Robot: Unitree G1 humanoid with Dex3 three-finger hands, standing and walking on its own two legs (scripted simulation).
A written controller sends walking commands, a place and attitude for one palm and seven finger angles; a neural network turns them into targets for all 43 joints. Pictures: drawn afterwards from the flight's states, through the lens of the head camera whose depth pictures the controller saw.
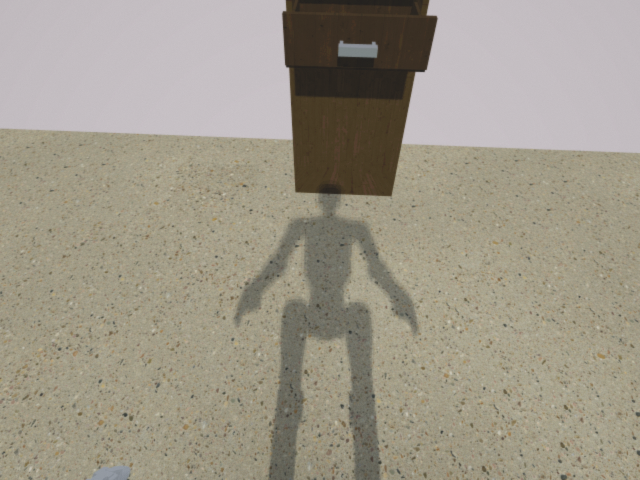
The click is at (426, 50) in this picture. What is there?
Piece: drawer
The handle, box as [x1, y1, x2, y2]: [338, 41, 377, 57]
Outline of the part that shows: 338,45 339,56 376,57 377,45 375,44 375,42 372,42 371,44 343,44 342,41 340,41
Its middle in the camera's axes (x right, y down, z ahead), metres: +0.10 -0.53 +1.07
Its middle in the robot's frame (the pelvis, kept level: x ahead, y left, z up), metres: +1.17 -0.04 +0.04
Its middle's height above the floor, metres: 0.81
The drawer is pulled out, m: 0.28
